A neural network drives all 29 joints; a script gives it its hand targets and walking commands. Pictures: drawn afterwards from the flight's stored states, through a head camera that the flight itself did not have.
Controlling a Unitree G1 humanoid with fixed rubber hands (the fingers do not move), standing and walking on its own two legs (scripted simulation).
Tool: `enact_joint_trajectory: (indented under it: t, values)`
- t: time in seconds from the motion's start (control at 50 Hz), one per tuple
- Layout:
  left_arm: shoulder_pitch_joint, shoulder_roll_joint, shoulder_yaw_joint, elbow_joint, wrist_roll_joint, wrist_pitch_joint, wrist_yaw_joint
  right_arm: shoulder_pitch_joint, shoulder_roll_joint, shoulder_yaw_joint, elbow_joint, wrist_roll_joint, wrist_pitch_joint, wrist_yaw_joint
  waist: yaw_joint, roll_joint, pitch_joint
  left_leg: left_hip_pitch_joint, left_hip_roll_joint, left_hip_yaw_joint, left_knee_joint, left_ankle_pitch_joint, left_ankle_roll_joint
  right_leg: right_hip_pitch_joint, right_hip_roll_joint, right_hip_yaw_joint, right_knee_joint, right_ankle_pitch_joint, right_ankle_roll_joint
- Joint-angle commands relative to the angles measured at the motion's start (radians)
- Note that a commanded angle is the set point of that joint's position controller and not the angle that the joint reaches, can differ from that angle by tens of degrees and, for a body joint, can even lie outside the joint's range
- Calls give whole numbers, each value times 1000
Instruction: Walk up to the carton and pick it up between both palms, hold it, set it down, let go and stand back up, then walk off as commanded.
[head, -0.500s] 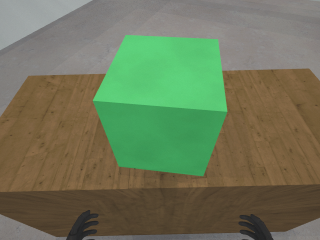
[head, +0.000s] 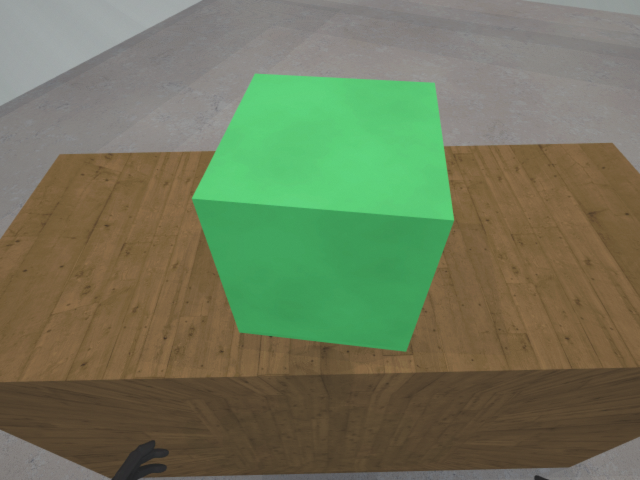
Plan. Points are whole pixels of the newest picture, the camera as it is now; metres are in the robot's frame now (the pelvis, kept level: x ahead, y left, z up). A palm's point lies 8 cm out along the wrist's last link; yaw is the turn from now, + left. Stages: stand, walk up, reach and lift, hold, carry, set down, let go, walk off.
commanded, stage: stand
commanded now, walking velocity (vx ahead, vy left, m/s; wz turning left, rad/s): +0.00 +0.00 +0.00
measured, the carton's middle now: (331, 214) +0.46 -0.01 +0.07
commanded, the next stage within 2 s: walk off in 0.48 s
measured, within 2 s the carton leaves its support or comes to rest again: neither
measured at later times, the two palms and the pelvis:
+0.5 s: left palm out of the picture +0.08 +0.29 -0.10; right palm out of the picture +0.03 -0.29 -0.11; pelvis -0.01 +0.00 +0.00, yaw +0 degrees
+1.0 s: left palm out of the picture +0.00 +0.30 -0.11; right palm out of the picture -0.02 -0.32 -0.12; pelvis -0.08 -0.01 -0.02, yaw +0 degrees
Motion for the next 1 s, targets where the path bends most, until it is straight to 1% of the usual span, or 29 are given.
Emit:
enact_joint_trajectory:
  t: [0.0, 0.14, 0.32, 0.5, 0.64, 0.66, 0.68, 0.7, 0.74, 0.76, 0.78, 0.8, 0.82, 0.84, 0.86, 0.88, 0.9, 0.92, 0.96, 0.98]
  values:
    - [-74, 191, 54, 13, -5, -63, 3, -64, -206, -77, -18, -92, -3, -14, 56, 5, -103, 19, 104, -98, -20, 171, 43, 49, -132, 109, 2, 180, -34]
    - [-66, 229, 45, 88, -6, -67, 3, -71, -241, -70, 40, -87, 8, -12, 50, 12, -95, 35, 113, -114, -37, 189, 49, 64, -135, 110, -15, 186, -30]
    - [-74, 240, 37, 159, -12, -69, 7, -73, -246, -66, 79, -79, 14, -16, 44, 17, -98, 56, 119, -119, -40, 229, 49, 82, -143, 112, -28, 223, -28]
    - [-81, 241, 33, 202, -15, -67, 10, -76, -247, -64, 103, -74, 17, -19, 44, 21, -82, 53, 122, -126, -58, 199, 48, 75, -144, 115, -45, 196, -29]
    - [-82, 242, 31, 225, -16, -66, 10, -80, -247, -64, 119, -71, 18, -19, 44, 23, -60, 40, 122, -132, -75, 150, 46, 61, -143, 121, -59, 152, -29]
    - [-102, 305, 35, 209, -6, -43, 20, -43, -319, -125, 28, -65, 41, -17, 40, 29, 77, -67, 127, -122, 57, 455, 56, -78, -137, 117, 69, 448, -57]
    - [-77, 297, 41, 192, -10, -35, 26, -27, -310, -123, 18, -61, 49, -19, 45, 52, 66, -78, 126, -117, 74, 453, 73, -88, -132, 105, 101, 434, -66]
    - [-59, 295, 45, 183, -11, -30, 27, -8, -312, -123, 7, -58, 55, -18, 45, 51, 46, -72, 120, -117, 91, 418, 87, -88, -129, 101, 114, 399, -69]
    - [-47, 289, 49, 173, -8, -21, 24, 6, -308, -130, -19, -56, 70, -18, 44, 30, 16, -64, 115, -129, 121, 335, 114, -97, -120, 100, 154, 325, -88]
    - [-47, 284, 50, 170, -6, -15, 22, -3, -308, -133, -33, -56, 75, -17, 44, 40, 12, -79, 123, -145, 108, 294, 125, -100, -107, 89, 182, 267, -89]
    - [-42, 280, 52, 165, -5, -10, 21, -10, -314, -135, -46, -58, 80, -17, 46, 65, 14, -107, 146, -175, 80, 259, 142, -103, -83, 70, 234, 190, -83]
    - [-35, 272, 53, 163, -6, -4, 19, -22, -324, -137, -60, -62, 83, -17, 47, 113, 24, -151, 189, -221, 21, 246, 171, -100, -39, 31, 320, 78, -65]
    - [-23, 261, 55, 163, -7, 3, 17, -32, -338, -141, -71, -67, 84, -18, 46, 164, 35, -192, 254, -284, -37, 253, 217, -110, 14, -13, 442, -109, -35]
    - [-9, 262, 60, 162, -10, 11, 18, -47, -353, -145, -83, -72, 85, -21, 46, 207, 49, -228, 321, -343, -67, 269, 271, -133, 40, -11, 583, -306, -21]
    - [3, 270, 63, 158, -10, 17, 20, -66, -363, -147, -94, -73, 84, -27, 54, 204, 56, -268, 351, -354, -72, 271, 297, -138, 37, 29, 678, -360, -25]
    - [21, 276, 64, 158, -13, 21, 20, -97, -365, -141, -109, -74, 83, -33, 72, 206, 75, -300, 354, -333, -59, 276, 294, -146, 29, 64, 709, -371, -28]
    - [42, 275, 65, 164, -16, 23, 20, -127, -358, -134, -121, -77, 81, -36, 88, 208, 93, -301, 340, -307, -33, 304, 279, -165, 23, 86, 707, -364, -25]
    - [65, 273, 64, 173, -18, 26, 19, -143, -348, -128, -123, -79, 83, -39, 98, 203, 105, -280, 323, -280, -8, 324, 263, -176, 20, 92, 672, -342, -21]
    - [83, 270, 63, 181, -19, 28, 15, -132, -346, -129, -126, -79, 90, -38, 90, 196, 94, -206, 295, -265, 38, 334, 241, -174, 2, 70, 518, -299, -11]
    - [82, 272, 63, 184, -19, 24, 15, -112, -351, -134, -124, -77, 94, -36, 87, 184, 70, -156, 277, -258, 79, 376, 220, -149, -13, 54, 378, -262, -11]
